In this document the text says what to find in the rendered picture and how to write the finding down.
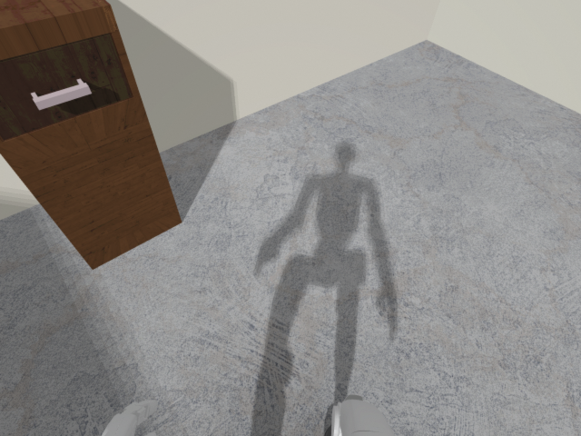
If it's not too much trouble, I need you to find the cabinet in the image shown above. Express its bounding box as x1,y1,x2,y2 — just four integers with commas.
0,0,182,270

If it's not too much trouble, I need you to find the drawer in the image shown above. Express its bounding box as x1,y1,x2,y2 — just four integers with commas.
0,34,132,140

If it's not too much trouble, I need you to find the robot right shin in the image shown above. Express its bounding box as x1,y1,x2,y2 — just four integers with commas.
344,394,363,401

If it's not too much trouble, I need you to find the robot left hand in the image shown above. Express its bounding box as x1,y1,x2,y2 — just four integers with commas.
102,400,158,436

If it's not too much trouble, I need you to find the handle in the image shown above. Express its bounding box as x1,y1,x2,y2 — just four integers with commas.
31,78,92,110

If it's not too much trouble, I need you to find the right robot thigh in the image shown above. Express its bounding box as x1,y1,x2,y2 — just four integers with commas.
331,400,395,436

